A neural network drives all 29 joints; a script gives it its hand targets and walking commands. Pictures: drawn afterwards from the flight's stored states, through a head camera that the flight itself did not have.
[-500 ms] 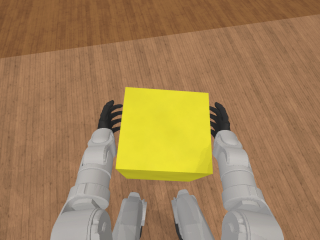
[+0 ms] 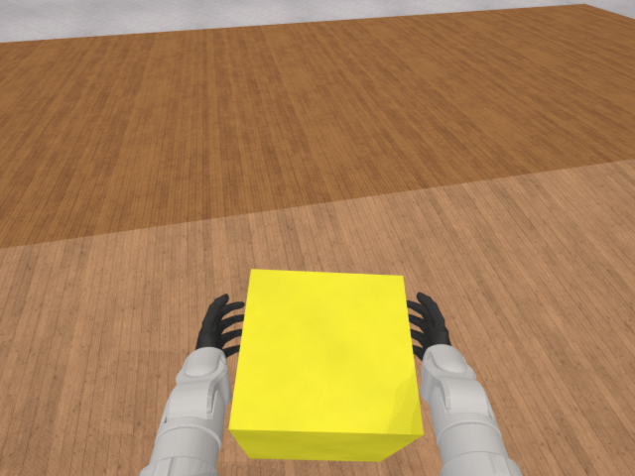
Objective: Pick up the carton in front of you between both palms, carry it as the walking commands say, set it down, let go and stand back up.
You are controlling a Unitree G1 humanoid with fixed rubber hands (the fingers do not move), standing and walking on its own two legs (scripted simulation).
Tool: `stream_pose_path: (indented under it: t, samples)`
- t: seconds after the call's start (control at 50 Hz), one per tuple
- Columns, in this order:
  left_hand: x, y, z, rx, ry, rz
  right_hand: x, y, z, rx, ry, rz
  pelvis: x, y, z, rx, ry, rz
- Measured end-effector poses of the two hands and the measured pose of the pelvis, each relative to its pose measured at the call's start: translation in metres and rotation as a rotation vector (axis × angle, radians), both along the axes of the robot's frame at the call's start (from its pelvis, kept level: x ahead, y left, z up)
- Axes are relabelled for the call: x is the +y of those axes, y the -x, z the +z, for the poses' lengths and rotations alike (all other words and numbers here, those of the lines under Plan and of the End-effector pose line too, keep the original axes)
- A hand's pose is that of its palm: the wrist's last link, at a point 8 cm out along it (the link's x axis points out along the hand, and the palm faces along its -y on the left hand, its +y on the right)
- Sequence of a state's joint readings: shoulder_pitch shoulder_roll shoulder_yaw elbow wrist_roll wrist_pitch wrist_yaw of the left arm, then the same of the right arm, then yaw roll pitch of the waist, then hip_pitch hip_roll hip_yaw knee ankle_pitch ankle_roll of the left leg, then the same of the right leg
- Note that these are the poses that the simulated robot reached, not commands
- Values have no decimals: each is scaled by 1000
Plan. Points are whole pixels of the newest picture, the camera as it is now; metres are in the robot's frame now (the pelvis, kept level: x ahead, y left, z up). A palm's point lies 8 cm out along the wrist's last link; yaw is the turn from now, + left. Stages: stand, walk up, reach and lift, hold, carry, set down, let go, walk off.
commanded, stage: reach and lift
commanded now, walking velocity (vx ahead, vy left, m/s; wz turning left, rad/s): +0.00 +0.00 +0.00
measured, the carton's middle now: (320, 373) +0.31 +0.00 -0.10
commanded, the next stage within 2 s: hold in 1.28 s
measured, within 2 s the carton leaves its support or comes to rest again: neither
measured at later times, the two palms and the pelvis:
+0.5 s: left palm (189, 344) +0.29 +0.15 +0.06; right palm (456, 336) +0.29 -0.15 +0.06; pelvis -0.01 +0.00 +0.04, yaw +0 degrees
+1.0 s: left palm (188, 331) +0.30 +0.15 +0.07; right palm (457, 324) +0.30 -0.15 +0.08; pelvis +0.01 +0.00 +0.04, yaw +0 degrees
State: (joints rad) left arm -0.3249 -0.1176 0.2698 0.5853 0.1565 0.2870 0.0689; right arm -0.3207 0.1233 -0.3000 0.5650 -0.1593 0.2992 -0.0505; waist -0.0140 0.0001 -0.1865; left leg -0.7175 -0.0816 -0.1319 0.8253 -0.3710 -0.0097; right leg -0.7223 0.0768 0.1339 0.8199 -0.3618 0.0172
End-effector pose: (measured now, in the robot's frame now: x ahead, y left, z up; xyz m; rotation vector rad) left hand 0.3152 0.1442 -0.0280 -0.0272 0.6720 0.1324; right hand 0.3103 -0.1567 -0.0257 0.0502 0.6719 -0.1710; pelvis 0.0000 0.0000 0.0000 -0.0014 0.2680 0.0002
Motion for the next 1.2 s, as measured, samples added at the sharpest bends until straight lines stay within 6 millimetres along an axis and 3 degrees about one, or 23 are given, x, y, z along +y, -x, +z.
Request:
stream_pose_path:
  t: [0.24,0.34,0.64,1.2]
  samples:
    - [3,18,71,-22,-12,7,3,12,70,-22,9,27,-2,-13,36,-215,-1,-2]
    - [5,24,89,-12,-33,-5,4,17,88,-13,34,51,-3,-9,40,-286,-1,0]
    - [3,27,94,6,-34,-10,3,21,93,4,34,49,-3,10,39,-333,-2,1]
    - [4,20,107,6,-57,-28,3,14,106,3,58,66,-2,-11,46,-350,-1,-1]
